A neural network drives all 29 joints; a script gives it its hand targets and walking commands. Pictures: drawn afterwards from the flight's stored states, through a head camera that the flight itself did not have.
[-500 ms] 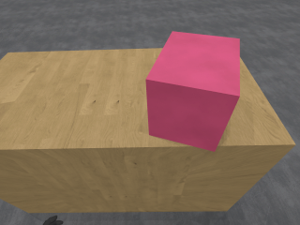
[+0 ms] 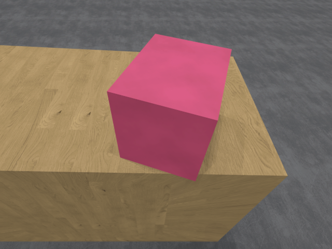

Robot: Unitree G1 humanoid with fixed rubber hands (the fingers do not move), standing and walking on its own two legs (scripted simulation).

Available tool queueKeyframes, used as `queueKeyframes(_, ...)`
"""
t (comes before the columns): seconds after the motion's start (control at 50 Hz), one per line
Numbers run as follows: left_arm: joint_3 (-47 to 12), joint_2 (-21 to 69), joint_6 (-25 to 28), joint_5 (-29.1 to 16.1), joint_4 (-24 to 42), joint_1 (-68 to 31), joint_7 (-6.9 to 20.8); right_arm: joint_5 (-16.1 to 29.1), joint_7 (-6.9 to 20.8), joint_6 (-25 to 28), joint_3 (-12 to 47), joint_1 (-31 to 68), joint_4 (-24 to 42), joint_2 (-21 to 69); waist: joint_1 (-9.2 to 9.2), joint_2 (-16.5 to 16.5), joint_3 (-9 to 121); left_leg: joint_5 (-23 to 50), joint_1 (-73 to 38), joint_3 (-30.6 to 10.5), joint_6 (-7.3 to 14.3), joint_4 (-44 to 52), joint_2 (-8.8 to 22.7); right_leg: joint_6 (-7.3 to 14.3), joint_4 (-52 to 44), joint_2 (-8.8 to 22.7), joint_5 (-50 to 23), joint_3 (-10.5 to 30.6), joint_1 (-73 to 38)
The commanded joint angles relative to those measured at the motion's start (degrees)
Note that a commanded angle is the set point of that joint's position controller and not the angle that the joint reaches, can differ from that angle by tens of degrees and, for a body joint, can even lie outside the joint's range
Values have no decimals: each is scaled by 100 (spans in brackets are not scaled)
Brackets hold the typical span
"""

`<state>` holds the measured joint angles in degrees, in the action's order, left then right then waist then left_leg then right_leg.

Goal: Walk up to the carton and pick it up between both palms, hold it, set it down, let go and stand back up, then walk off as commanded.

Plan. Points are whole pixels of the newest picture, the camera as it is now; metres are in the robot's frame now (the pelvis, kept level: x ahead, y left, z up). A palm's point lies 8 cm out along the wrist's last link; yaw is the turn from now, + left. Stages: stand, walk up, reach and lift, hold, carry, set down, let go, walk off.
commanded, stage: walk up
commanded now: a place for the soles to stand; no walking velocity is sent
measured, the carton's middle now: (174, 104) +0.46 -0.01 +0.11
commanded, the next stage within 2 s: none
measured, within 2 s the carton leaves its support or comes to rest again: neither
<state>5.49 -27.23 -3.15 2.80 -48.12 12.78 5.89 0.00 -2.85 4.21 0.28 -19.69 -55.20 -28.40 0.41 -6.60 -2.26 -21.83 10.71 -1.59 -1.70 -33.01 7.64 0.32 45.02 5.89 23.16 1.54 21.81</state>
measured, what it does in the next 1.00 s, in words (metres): steps on the spot: left foot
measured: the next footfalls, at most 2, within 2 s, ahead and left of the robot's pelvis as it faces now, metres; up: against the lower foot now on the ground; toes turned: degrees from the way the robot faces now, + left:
left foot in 0.68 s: +0.10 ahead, +0.09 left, +0.00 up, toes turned +0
right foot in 1.08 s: +0.02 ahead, -0.11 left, +0.00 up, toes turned -2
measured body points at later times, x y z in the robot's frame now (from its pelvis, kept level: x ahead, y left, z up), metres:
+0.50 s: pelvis +0.04 -0.07 +0.01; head +0.07 -0.10 +0.46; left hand +0.10 +0.26 -0.08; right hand +0.10 -0.39 -0.13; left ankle +0.05 +0.08 -0.67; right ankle +0.02 -0.14 -0.71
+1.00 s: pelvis -0.01 +0.01 +0.01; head +0.01 +0.01 +0.46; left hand +0.06 +0.35 -0.09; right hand +0.10 -0.31 -0.10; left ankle +0.06 +0.09 -0.71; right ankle -0.03 -0.12 -0.70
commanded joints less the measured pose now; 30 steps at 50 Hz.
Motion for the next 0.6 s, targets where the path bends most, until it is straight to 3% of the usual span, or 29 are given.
queueKeyframes(0.0, 426, -1593, 395, -172, -42, 1318, -486, -35, -65, -157, -350, 460, 837, -458, 432, -903, 216, -1385, 2956, -344, 425, -3552, -1050, -1, -2625, 1282, -2451, 2465, -2149)
queueKeyframes(0.02, 530, -1777, 388, -170, 258, 904, -471, 37, -136, -143, -430, 112, 717, -789, 344, -921, 425, -1242, 2926, -152, 453, -3614, -842, 545, -2719, 1525, -2185, 2893, -2133)
queueKeyframes(0.04, 565, -1546, 400, -227, 366, 870, -511, 20, -150, -137, -389, 164, 656, -844, 323, -488, 189, -1007, 2969, -449, 341, -3498, -633, 241, -2429, 1403, -2926, 2175, -2220)
queueKeyframes(0.06, 360, -1080, 448, -276, 285, 765, -548, -9, -87, -142, -373, 68, 509, -804, 154, -220, 134, -466, 2791, -531, 383, -3471, -650, -133, -2043, 895, -4314, 1283, -2246)
queueKeyframes(0.08, 283, -973, 488, -222, 199, 827, -608, 59, -13, -180, -376, 36, 387, -754, 107, -662, 239, -413, 2400, -498, 371, -3326, -605, -291, -1963, 663, -4890, 785, -2083)
queueKeyframes(0.1, 240, -789, 547, -280, 181, 914, -652, 24, 27, -254, -288, 51, 454, -667, 50, -335, 388, -111, 2267, -294, 428, -3135, -636, -469, -1949, 643, -5094, 735, -2160)
queueKeyframes(0.12, 251, -849, 578, -256, 170, 927, -704, 31, 65, -306, -315, -50, 362, -661, 47, -358, 685, 99, 2270, -295, 430, -2995, -733, -488, -1883, 589, -5018, 580, -2382)
queueKeyframes(0.16, 218, -720, 647, -253, 137, 892, -787, -21, 117, -379, -275, 361, 349, -511, 95, -97, 414, 547, 2437, -216, 371, -2663, -678, -329, -1871, 571, -5078, 701, -2375)
queueKeyframes(0.18, 220, -775, 664, -268, 279, 793, -804, 25, 111, -407, -306, 391, 319, -499, 65, -189, 361, 746, 2368, -372, 339, -2521, -759, -267, -1904, 550, -5117, 442, -2318)
queueKeyframes(0.2, 262, -759, 662, -266, 372, 761, -821, 22, 116, -435, -315, 357, 322, -493, 58, -71, 499, 604, 2091, -230, 293, -2446, -789, -241, -1854, 589, -5231, 517, -2205)
queueKeyframes(0.22, 228, -695, 681, -268, 220, 918, -841, -50, 124, -507, -302, 528, 284, -470, 109, 75, 418, 638, 2166, -238, 322, -2536, -854, -490, -1850, 581, -5365, 662, -2087)
queueKeyframes(0.24, 248, -670, 677, -290, 266, 966, -868, -74, 127, -541, -326, 526, 333, -395, 95, -379, 245, 678, 2185, -363, 363, -2523, -904, -670, -1884, 528, -5316, 625, -1965)
queueKeyframes(0.26, 263, -605, 683, -265, 285, 837, -912, -58, 142, -568, -360, 467, 302, -425, -16, 137, 10, 692, 2320, -502, 319, -2633, -962, -761, -1931, 590, -5234, 641, -1935)
queueKeyframes(0.28, 296, -703, 675, -285, 239, 948, -935, -27, 158, -609, -319, 304, 192, -412, 12, -157, 50, 773, 2178, -570, 373, -2579, -980, -1079, -1941, 535, -5412, 510, -1892)
queueKeyframes(0.3, 308, -809, 661, -248, 297, 768, -960, 20, 141, -658, -329, 540, 304, -445, 6, -289, -3, 673, 2197, -561, 287, -2344, -830, -796, -1987, 598, -4984, 690, -1930)
queueKeyframes(0.32, 250, -644, 652, -258, 289, 856, -968, -32, 155, -657, -270, 726, 376, -396, 147, -75, -71, 612, 2420, -426, 307, -2284, -823, -613, -1973, 526, -5080, 518, -2105)
queueKeyframes(0.34, 272, -636, 657, -233, 324, 919, -999, -42, 173, -692, -303, 863, 469, -424, 223, 24, 33, 513, 2405, -572, 319, -2043, -828, -542, -1912, 555, -4821, 672, -2175)
queueKeyframes(0.36, 320, -789, 659, -164, 320, 851, -1002, -9, 167, -710, -363, 741, 419, -467, 139, -206, 224, 259, 2455, -804, 363, -2101, -804, -297, -1697, 852, -4940, 839, -2506)
queueKeyframes(0.38, 308, -739, 640, -215, 302, 1015, -1016, -70, 170, -668, -316, 754, 490, -521, 247, -214, 221, 267, 2679, -638, 377, -1848, -802, -422, -1587, 735, -4846, 954, -2705)
queueKeyframes(0.4, 334, -669, 610, -235, 275, 921, -1013, -39, 214, -649, -342, 810, 502, -596, 242, -27, 360, 185, 2510, -523, 414, -1625, -713, -374, -1515, 707, -4443, 784, -2793)
queueKeyframes(0.42, 303, -680, 612, -248, 264, 751, -1016, -113, 197, -648, -292, 914, 497, -487, 274, -229, 118, -4, 2443, -366, 360, -1231, -698, -185, -1446, 635, -4514, 682, -2571)
queueKeyframes(0.44, 304, -626, 613, -200, 177, 1013, -1021, -109, 205, -612, -329, 970, 524, -474, 407, 107, 190, 33, 2474, -247, 402, -1103, -763, -245, -1397, 709, -4626, 753, -2771)
queueKeyframes(0.46, 280, -728, 610, -213, 141, 750, -1012, -153, 210, -614, -285, 1064, 552, -339, 322, -285, 53, -78, 2163, -288, 432, -1007, -662, -58, -1399, 653, -4529, 603, -2248)
queueKeyframes(0.48, 305, -971, 593, -163, 134, 547, -988, -117, 236, -613, -352, 947, 512, -488, 250, -421, 151, -417, 1979, -284, 475, -986, -682, 177, -1328, 862, -4484, 759, -2144)
queueKeyframes(0.5, 323, -915, 563, -201, 211, 710, -969, -137, 252, -597, -339, 1150, 584, -451, 308, -58, 273, -476, 1868, -22, 515, -706, -712, 259, -1321, 859, -4085, 846, -2138)
queueKeyframes(0.52, 336, -939, 546, -232, 206, 701, -979, -195, 265, -577, -314, 1129, 715, -443, 349, -46, 135, -112, 1945, 65, 519, -537, -618, 445, -1129, 941, -4515, 848, -2125)
queueKeyframes(0.54, 330, -1046, 537, -219, 214, 316, -964, -107, 284, -577, -370, 811, 619, -436, 157, -340, 397, -211, 1412, -122, 569, -306, -559, 655, -1043, 1012, -4222, 900, -1918)
queueKeyframes(0.56, 302, -1024, 534, -246, 290, 227, -938, -180, 274, -548, -409, 587, 491, -460, -7, -239, 353, 503, 1099, 32, 633, -12, -578, 661, -919, 967, -3876, 638, -1528)
queueKeyframes(0.58, 205, -828, 530, -276, 320, 97, -922, -238, 260, -481, -410, 459, 391, -525, -91, 378, 367, 1457, 540, -1, 759, 252, -598, 498, -825, 787, -3632, 541, -1062)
